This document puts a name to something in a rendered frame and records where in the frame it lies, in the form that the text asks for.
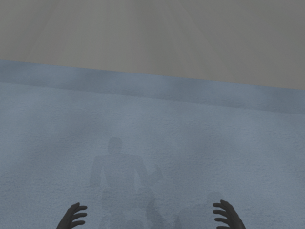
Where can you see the right robot hand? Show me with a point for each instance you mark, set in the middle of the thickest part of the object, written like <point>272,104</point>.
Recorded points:
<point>232,217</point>

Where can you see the left robot hand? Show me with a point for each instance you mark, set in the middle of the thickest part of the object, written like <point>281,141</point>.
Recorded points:
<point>67,222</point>

